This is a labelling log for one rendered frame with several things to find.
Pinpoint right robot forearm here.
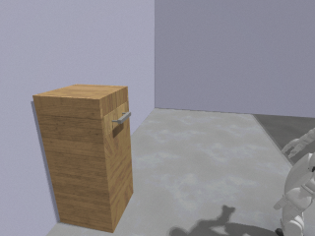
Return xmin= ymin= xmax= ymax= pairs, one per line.
xmin=299 ymin=128 xmax=315 ymax=145

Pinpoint cabinet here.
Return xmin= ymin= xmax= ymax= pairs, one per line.
xmin=32 ymin=84 xmax=134 ymax=233

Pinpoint left robot forearm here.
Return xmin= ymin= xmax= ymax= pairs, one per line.
xmin=300 ymin=170 xmax=315 ymax=195

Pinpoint right robot hand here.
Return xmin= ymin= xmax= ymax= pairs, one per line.
xmin=281 ymin=139 xmax=306 ymax=158

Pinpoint robot right thigh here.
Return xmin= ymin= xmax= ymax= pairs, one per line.
xmin=284 ymin=153 xmax=313 ymax=194

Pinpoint robot left thigh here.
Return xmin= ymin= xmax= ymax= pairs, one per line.
xmin=282 ymin=171 xmax=315 ymax=231

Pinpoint drawer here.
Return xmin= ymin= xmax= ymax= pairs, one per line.
xmin=102 ymin=101 xmax=128 ymax=136

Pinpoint robot thigh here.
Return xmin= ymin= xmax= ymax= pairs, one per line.
xmin=282 ymin=171 xmax=315 ymax=231
xmin=284 ymin=153 xmax=313 ymax=194

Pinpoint handle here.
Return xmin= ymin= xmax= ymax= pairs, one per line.
xmin=111 ymin=111 xmax=131 ymax=124

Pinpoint left robot hand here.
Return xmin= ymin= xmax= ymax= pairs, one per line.
xmin=273 ymin=186 xmax=313 ymax=220

